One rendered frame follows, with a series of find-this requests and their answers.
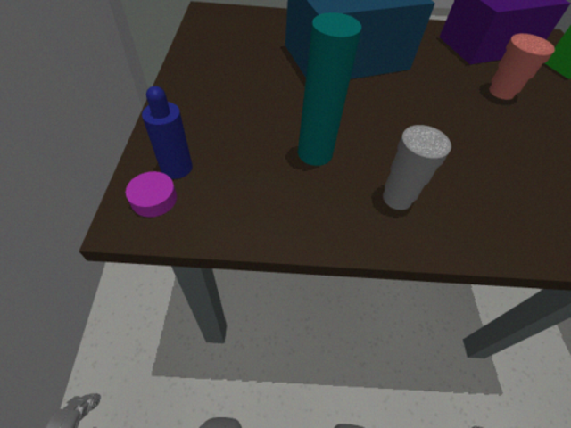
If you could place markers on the table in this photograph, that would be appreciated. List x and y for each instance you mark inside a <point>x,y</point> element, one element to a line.
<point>496,212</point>

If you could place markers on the left robot hand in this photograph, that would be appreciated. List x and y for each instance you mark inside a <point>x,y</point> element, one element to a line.
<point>75,409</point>

